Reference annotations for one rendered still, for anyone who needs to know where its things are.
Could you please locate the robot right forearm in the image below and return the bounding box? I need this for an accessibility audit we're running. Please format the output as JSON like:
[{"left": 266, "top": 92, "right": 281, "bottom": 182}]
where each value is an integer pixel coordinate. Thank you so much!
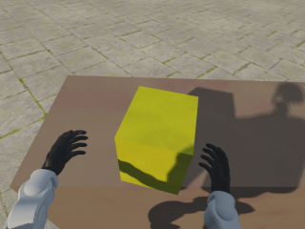
[{"left": 203, "top": 191, "right": 242, "bottom": 229}]

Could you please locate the carton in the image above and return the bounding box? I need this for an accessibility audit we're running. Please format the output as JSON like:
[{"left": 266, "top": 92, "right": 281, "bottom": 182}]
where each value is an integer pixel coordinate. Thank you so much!
[{"left": 114, "top": 86, "right": 198, "bottom": 195}]

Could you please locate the robot right hand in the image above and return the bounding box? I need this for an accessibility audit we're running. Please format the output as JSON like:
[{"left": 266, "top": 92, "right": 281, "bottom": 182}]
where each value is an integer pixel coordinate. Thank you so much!
[{"left": 198, "top": 143, "right": 231, "bottom": 194}]

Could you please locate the robot left hand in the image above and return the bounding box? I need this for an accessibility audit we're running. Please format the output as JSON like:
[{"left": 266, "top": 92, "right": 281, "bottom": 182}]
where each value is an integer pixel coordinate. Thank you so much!
[{"left": 41, "top": 130, "right": 88, "bottom": 176}]

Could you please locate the pedestal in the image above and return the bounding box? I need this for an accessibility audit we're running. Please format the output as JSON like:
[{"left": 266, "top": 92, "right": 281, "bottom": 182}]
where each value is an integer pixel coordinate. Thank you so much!
[{"left": 10, "top": 75, "right": 305, "bottom": 229}]

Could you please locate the robot left forearm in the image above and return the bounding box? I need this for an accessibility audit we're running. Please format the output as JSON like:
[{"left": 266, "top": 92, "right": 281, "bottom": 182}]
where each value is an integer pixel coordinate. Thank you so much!
[{"left": 3, "top": 169, "right": 58, "bottom": 229}]

